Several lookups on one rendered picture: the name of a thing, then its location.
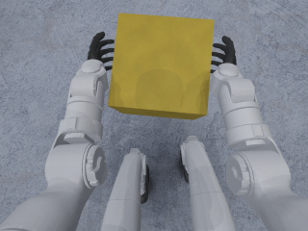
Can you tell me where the carton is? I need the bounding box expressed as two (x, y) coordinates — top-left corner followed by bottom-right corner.
(108, 13), (215, 120)

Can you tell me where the left robot forearm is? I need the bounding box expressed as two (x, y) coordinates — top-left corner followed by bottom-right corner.
(44, 59), (109, 182)

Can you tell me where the left robot hand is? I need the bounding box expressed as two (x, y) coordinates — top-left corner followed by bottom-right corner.
(87, 32), (115, 71)

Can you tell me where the robot right thigh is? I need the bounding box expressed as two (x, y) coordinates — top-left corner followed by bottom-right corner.
(180, 140), (237, 231)

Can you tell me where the robot right shin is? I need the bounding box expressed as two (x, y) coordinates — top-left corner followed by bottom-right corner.
(184, 136), (204, 173)

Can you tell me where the right robot hand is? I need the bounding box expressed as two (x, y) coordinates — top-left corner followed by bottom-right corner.
(210, 36), (237, 73)

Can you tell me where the right robot upper arm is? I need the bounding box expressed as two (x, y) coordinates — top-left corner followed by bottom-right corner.
(225, 150), (308, 231)

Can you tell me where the left robot upper arm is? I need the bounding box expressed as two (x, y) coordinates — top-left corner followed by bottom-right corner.
(0, 142), (108, 231)

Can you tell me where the right robot forearm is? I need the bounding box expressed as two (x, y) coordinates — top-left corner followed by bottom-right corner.
(209, 63), (292, 185)

